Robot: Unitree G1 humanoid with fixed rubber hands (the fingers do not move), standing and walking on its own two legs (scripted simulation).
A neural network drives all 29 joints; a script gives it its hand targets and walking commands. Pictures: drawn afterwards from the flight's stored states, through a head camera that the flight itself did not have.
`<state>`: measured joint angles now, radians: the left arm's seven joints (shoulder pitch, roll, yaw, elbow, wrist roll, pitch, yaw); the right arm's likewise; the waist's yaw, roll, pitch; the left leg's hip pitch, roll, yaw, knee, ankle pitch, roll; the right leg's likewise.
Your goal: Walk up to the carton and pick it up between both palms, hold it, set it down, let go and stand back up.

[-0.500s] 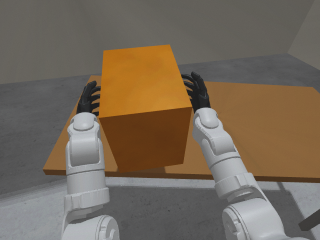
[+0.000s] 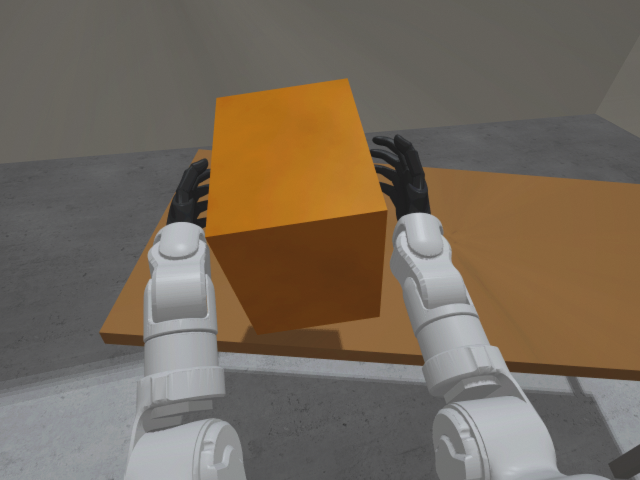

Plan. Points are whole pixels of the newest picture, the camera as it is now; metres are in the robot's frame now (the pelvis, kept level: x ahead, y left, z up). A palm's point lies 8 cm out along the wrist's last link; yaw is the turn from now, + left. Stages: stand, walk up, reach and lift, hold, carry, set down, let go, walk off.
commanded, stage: set down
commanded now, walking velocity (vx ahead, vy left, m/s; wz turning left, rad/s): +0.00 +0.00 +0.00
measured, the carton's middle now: (300, 211) +0.42 +0.01 +0.15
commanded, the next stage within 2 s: none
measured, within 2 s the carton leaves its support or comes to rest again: neither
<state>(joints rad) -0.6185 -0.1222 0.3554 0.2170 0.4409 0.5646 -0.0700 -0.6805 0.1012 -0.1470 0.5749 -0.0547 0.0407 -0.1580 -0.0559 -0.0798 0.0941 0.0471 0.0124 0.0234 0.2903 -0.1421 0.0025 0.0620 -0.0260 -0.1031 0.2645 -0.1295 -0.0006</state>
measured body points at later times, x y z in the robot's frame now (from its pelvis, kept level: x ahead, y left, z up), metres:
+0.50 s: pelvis +0.04 +0.00 +0.00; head +0.01 +0.03 +0.45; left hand +0.41 +0.12 +0.13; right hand +0.41 -0.14 +0.17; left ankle +0.03 +0.12 -0.75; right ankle +0.03 -0.12 -0.75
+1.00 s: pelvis +0.02 +0.01 +0.00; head +0.00 +0.03 +0.45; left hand +0.43 +0.11 +0.11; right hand +0.41 -0.15 +0.15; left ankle +0.03 +0.12 -0.75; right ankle +0.03 -0.12 -0.75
